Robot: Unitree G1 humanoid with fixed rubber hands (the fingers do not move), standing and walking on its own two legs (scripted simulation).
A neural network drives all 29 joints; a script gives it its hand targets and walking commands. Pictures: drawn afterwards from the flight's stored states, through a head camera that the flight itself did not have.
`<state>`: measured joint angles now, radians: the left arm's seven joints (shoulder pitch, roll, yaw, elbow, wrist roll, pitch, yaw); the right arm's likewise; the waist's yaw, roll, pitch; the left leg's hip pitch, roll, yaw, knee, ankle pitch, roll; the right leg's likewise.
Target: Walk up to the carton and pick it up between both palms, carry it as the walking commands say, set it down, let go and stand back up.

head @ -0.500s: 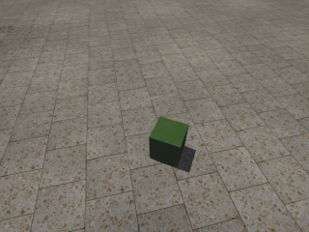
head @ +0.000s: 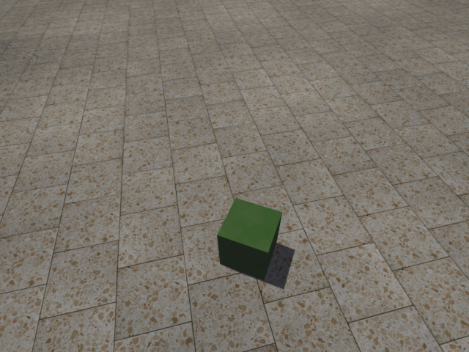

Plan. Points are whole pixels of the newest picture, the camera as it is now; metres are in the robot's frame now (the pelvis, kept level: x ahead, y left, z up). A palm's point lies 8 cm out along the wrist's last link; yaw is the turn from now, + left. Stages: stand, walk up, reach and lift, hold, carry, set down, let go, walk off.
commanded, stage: walk up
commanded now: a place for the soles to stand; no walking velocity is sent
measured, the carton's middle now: (249, 239) +0.71 -0.01 -0.63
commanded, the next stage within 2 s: none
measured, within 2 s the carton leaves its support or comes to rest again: neither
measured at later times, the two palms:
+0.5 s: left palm (93, 335) +0.19 +0.28 -0.09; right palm (445, 341) +0.21 -0.34 -0.10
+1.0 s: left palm (102, 290) +0.27 +0.29 -0.09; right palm (426, 301) +0.27 -0.33 -0.09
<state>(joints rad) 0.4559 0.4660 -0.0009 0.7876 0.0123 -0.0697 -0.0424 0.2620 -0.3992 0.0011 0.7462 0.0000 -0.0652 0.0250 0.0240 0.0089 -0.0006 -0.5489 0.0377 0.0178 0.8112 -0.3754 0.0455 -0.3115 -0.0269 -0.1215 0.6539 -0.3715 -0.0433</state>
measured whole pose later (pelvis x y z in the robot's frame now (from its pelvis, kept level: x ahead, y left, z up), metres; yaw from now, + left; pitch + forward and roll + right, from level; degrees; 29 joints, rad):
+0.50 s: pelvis +0.12 -0.04 -0.01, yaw +0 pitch -1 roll +1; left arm 0.29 0.46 0.00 0.79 0.01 -0.04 -0.03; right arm 0.29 -0.40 0.00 0.75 0.00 -0.06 -0.02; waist 0.02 -0.01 0.04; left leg -0.44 0.05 0.03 0.90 -0.44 0.04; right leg -0.39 -0.04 -0.11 0.75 -0.36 -0.05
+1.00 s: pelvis +0.15 -0.03 -0.01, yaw +0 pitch +2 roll +0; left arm 0.16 0.46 0.00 0.83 0.01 -0.04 -0.02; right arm 0.19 -0.40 0.00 0.80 0.00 -0.06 -0.02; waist 0.02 -0.01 -0.01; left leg -0.41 0.05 0.05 0.74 -0.36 0.00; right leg -0.39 -0.04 -0.11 0.75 -0.39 -0.04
